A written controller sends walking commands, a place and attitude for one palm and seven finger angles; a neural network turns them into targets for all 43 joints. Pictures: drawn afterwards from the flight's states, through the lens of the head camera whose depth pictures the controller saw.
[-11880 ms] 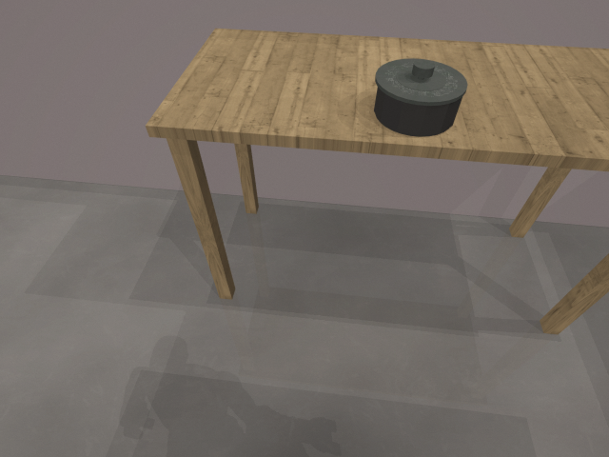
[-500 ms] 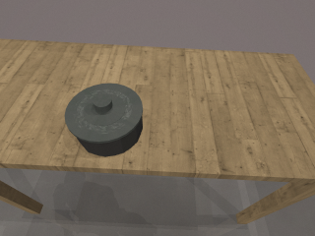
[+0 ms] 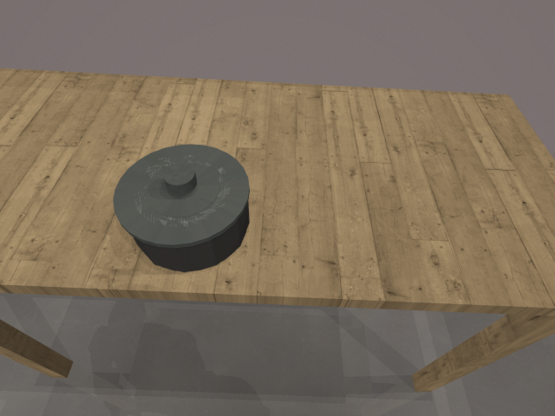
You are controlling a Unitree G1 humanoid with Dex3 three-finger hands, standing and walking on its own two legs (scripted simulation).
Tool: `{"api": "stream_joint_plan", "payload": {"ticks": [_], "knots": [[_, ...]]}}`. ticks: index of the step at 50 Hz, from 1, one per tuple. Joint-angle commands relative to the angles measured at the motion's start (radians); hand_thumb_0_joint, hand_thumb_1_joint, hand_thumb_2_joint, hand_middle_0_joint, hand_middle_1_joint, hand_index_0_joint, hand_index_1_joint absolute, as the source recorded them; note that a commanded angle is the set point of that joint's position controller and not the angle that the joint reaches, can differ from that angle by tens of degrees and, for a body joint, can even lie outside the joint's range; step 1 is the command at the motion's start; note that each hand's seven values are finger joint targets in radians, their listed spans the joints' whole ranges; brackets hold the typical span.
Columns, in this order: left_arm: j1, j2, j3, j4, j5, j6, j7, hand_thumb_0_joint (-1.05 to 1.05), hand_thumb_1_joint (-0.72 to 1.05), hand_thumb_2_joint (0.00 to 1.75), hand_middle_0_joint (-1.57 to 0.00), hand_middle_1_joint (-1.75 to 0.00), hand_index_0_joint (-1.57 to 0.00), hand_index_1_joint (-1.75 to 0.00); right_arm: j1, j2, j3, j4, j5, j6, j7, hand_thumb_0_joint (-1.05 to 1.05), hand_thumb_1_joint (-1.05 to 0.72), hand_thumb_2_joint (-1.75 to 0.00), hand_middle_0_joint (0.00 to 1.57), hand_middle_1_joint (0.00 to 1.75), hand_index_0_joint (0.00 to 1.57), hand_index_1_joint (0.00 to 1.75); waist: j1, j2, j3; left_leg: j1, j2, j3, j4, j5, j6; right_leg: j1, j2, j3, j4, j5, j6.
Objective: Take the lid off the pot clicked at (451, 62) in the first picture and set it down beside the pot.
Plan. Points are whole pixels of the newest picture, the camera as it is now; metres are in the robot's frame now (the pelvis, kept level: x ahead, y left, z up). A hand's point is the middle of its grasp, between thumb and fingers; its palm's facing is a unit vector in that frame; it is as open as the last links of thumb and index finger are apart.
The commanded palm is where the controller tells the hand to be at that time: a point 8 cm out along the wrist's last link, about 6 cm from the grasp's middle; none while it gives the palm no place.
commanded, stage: shuffle to correct the standing spot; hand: left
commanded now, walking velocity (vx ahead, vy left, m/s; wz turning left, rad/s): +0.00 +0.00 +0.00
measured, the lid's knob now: (180, 178) +0.40 +0.17 +0.12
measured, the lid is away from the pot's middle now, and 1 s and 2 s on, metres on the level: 0.00 0.00 0.00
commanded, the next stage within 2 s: come to a stop and stand still in 0.30 s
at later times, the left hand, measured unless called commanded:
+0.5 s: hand out of the picture -0.03 +0.21 -0.19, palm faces +0.01 -0.97 -0.23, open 7.4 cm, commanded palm none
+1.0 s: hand out of the picture -0.08 +0.17 -0.18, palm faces -0.02 -0.99 -0.11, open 7.4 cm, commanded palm none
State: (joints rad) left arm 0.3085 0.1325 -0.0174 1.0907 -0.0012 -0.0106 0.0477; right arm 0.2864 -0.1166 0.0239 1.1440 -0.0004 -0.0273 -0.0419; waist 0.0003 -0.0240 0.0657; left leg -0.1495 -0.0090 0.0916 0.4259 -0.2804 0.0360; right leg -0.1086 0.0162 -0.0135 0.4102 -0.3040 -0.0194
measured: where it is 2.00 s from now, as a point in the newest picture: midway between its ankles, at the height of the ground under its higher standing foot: outside the picture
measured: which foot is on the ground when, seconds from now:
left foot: down 0.00-1.00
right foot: down 0.00-1.00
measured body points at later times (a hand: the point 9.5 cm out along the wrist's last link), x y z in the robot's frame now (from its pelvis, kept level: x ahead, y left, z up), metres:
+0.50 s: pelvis -0.05 +0.02 -0.01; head -0.01 +0.03 +0.44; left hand -0.03 +0.26 -0.17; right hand -0.02 -0.22 -0.16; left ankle -0.03 +0.09 -0.74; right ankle -0.05 -0.11 -0.74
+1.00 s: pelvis -0.04 +0.03 +0.00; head +0.00 +0.05 +0.44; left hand -0.08 +0.23 -0.17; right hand -0.07 -0.19 -0.15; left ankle -0.03 +0.09 -0.74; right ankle -0.11 -0.09 -0.74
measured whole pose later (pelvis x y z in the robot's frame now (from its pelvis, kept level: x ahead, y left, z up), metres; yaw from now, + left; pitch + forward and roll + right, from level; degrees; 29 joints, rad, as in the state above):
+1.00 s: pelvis -0.04 +0.03 +0.00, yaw -2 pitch +1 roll -1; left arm 0.37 0.11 -0.03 1.08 0.00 0.00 0.05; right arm 0.29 -0.12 0.00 1.09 0.00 -0.01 -0.03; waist -0.01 -0.03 0.08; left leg -0.26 -0.01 0.14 0.50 -0.26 0.08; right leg -0.11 -0.01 -0.06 0.43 -0.33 0.01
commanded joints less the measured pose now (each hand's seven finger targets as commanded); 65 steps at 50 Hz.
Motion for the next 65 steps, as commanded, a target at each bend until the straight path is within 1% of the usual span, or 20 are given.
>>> {"api": "stream_joint_plan", "payload": {"ticks": [1,5,11,17,20,21,22,24,26,29,31,34,37,39,42,43,46,50,56,65], "knots": [[0.107,0.088,0.012,-0.012,0.002,-0.012,0.003,0.00,0.90,0.90,-0.20,-0.30,-0.20,-0.30,0.091,-0.088,-0.014,-0.011,0.001,-0.014,-0.007,0.00,-0.90,-0.90,0.20,0.30,0.20,0.30,0.003,0.006,0.005,0.030,0.140,-0.130,-0.047,0.303,0.015,-0.055,-0.128,0.102,-0.058,0.290,-0.024],[0.108,0.090,0.013,-0.018,0.003,-0.011,0.006,0.00,0.90,0.90,-0.20,-0.30,-0.20,-0.30,0.089,-0.091,-0.016,-0.019,0.002,-0.015,-0.009,0.00,-0.90,-0.90,0.20,0.30,0.20,0.30,0.004,0.039,0.003,0.043,0.142,-0.131,-0.049,0.384,0.014,-0.070,-0.136,0.116,-0.043,0.342,-0.026],[0.098,0.131,0.034,-0.055,0.004,0.000,0.013,0.00,0.90,0.90,-0.20,-0.30,-0.20,-0.30,0.068,-0.116,-0.035,-0.067,0.006,-0.002,-0.011,0.00,-0.90,-0.90,0.20,0.30,0.20,0.30,0.012,0.020,-0.047,0.049,0.159,-0.134,-0.001,0.495,0.013,-0.072,-0.158,0.126,0.021,0.437,-0.033],[0.086,0.154,0.051,-0.096,0.011,0.015,0.014,0.00,0.90,0.90,-0.20,-0.30,-0.20,-0.30,0.033,-0.144,-0.059,-0.133,-0.002,0.025,-0.003,0.00,-0.90,-0.90,0.20,0.30,0.20,0.30,0.016,-0.010,-0.068,-0.011,0.152,-0.122,0.067,0.401,0.007,-0.100,-0.181,0.149,0.065,0.443,-0.054],[0.066,0.186,0.059,-0.125,0.016,0.021,0.011,0.00,0.90,0.90,-0.20,-0.30,-0.20,-0.30,0.020,-0.144,-0.068,-0.170,-0.004,0.040,0.004,0.00,-0.90,-0.90,0.20,0.30,0.20,0.30,0.012,-0.024,-0.073,-0.055,0.118,-0.099,0.140,0.275,-0.010,-0.126,-0.224,0.197,0.056,0.449,-0.092],[0.054,0.196,0.059,-0.132,0.018,0.021,0.010,0.00,0.90,0.90,-0.20,-0.30,-0.20,-0.30,0.024,-0.133,-0.069,-0.175,-0.002,0.041,0.005,0.00,-0.90,-0.90,0.20,0.30,0.20,0.30,0.009,-0.066,-0.086,-0.063,0.099,-0.087,0.171,0.202,-0.017,-0.124,-0.240,0.215,0.032,0.433,-0.110],[0.039,0.195,0.055,-0.140,0.018,0.022,0.010,0.00,0.90,0.90,-0.20,-0.30,-0.20,-0.30,0.027,-0.127,-0.068,-0.178,-0.002,0.043,0.007,0.00,-0.90,-0.90,0.20,0.30,0.20,0.30,-0.003,-0.086,-0.084,-0.057,0.078,-0.074,0.186,0.090,-0.027,-0.169,-0.258,0.238,-0.005,0.332,-0.122],[-0.021,0.190,0.048,-0.162,0.020,0.027,0.007,0.00,0.90,0.90,-0.20,-0.30,-0.20,-0.30,0.050,-0.114,-0.066,-0.170,-0.006,0.045,0.014,0.00,-0.90,-0.90,0.20,0.30,0.20,0.30,-0.032,-0.073,-0.035,-0.031,0.083,-0.098,0.129,-0.058,-0.025,-0.299,-0.223,0.219,-0.045,0.023,-0.113],[-0.025,0.160,0.041,-0.163,0.020,0.033,-0.001,0.00,0.90,0.90,-0.20,-0.30,-0.20,-0.30,0.054,-0.125,-0.059,-0.161,-0.020,0.036,0.022,0.00,-0.90,-0.90,0.20,0.30,0.20,0.30,-0.018,0.023,0.037,-0.108,0.141,-0.170,-0.044,-0.217,0.009,-0.312,-0.112,0.124,-0.033,-0.242,-0.043],[0.064,0.117,0.030,-0.128,0.027,0.035,-0.008,0.00,0.90,0.90,-0.20,-0.30,-0.20,-0.30,0.008,-0.175,-0.061,-0.168,-0.019,0.021,0.027,0.00,-0.90,-0.90,0.20,0.30,0.20,0.30,0.026,0.136,0.035,-0.287,0.228,-0.296,-0.253,-0.471,0.061,-0.127,-0.038,-0.006,0.158,-0.128,0.000],[0.101,0.106,0.023,-0.107,0.032,0.033,-0.013,0.00,0.90,0.90,-0.20,-0.30,-0.20,-0.30,-0.020,-0.191,-0.065,-0.176,-0.015,0.018,0.027,0.00,-0.90,-0.90,0.20,0.30,0.20,0.30,0.047,0.125,0.024,-0.315,0.244,-0.321,-0.286,-0.480,0.084,-0.096,-0.030,-0.026,0.253,-0.120,-0.003],[0.098,0.102,0.018,-0.108,0.034,0.034,-0.015,0.00,0.90,0.90,-0.20,-0.30,-0.20,-0.30,-0.001,-0.187,-0.067,-0.165,-0.014,0.017,0.028,0.00,-0.90,-0.90,0.20,0.30,0.20,0.30,0.030,0.111,0.023,-0.261,0.245,-0.304,-0.279,-0.431,0.101,-0.164,-0.042,-0.034,0.318,-0.159,0.001],[0.098,0.081,0.009,-0.101,0.029,0.023,-0.013,0.00,0.90,0.90,-0.20,-0.30,-0.20,-0.30,0.034,-0.167,-0.065,-0.143,-0.014,0.013,0.022,0.00,-0.90,-0.90,0.20,0.30,0.20,0.30,0.016,0.051,0.037,-0.177,0.236,-0.269,-0.214,-0.284,0.108,-0.169,-0.063,-0.034,0.159,-0.130,0.006],[0.131,0.072,0.003,-0.077,0.024,0.013,-0.006,0.00,0.90,0.90,-0.20,-0.30,-0.20,-0.30,0.054,-0.142,-0.060,-0.127,-0.007,0.014,0.017,0.00,-0.90,-0.90,0.20,0.30,0.20,0.30,0.011,0.021,0.030,-0.124,0.194,-0.221,-0.118,-0.138,0.078,-0.122,-0.072,-0.020,-0.044,0.009,0.009],[0.134,0.094,0.002,-0.066,0.016,-0.002,0.003,0.00,0.90,0.90,-0.20,-0.30,-0.20,-0.30,0.085,-0.097,-0.046,-0.113,0.002,0.003,0.015,0.00,-0.90,-0.90,0.20,0.30,0.20,0.30,-0.012,0.019,-0.033,-0.066,0.124,-0.147,-0.005,0.119,0.034,-0.077,-0.143,0.059,-0.067,0.175,-0.024],[0.132,0.091,0.003,-0.057,0.013,-0.007,0.004,0.00,0.90,0.90,-0.20,-0.30,-0.20,-0.30,0.074,-0.103,-0.045,-0.105,-0.001,0.003,0.011,0.00,-0.90,-0.90,0.20,0.30,0.20,0.30,-0.015,-0.089,-0.039,-0.033,0.121,-0.123,0.025,0.167,0.029,-0.082,-0.132,0.070,-0.051,0.228,-0.027],[0.117,0.079,0.001,-0.055,0.007,-0.009,0.006,0.00,0.90,0.90,-0.20,-0.30,-0.20,-0.30,0.098,-0.104,-0.042,-0.077,0.001,-0.005,0.006,0.00,-0.90,-0.90,0.20,0.30,0.20,0.30,-0.019,-0.047,-0.051,0.007,0.131,-0.124,0.017,0.274,0.032,-0.066,-0.129,0.049,-0.044,0.269,-0.021],[0.134,0.070,0.003,-0.037,0.005,-0.005,0.007,0.00,0.90,0.90,-0.20,-0.30,-0.20,-0.30,0.100,-0.091,-0.030,-0.052,0.002,-0.009,-0.001,0.00,-0.90,-0.90,0.20,0.30,0.20,0.30,-0.011,0.066,-0.027,0.025,0.139,-0.133,-0.007,0.331,0.037,-0.071,-0.126,0.036,-0.050,0.218,-0.013],[0.132,0.061,0.004,-0.020,0.004,-0.005,0.007,0.00,0.90,0.90,-0.20,-0.30,-0.20,-0.30,0.108,-0.078,-0.029,-0.032,0.003,-0.009,-0.005,0.00,-0.90,-0.90,0.20,0.30,0.20,0.30,-0.003,0.004,0.008,0.002,0.140,-0.146,-0.015,0.331,0.042,-0.054,-0.129,0.026,-0.068,0.219,-0.010],[0.127,0.054,0.006,-0.016,0.004,-0.004,0.007,0.00,0.90,0.90,-0.20,-0.30,-0.20,-0.30,0.117,-0.078,-0.029,-0.020,0.000,-0.011,-0.005,0.00,-0.90,-0.90,0.20,0.30,0.20,0.30,-0.003,0.024,-0.009,0.025,0.140,-0.154,-0.045,0.319,0.046,-0.053,-0.137,0.021,-0.074,0.187,-0.005]]}}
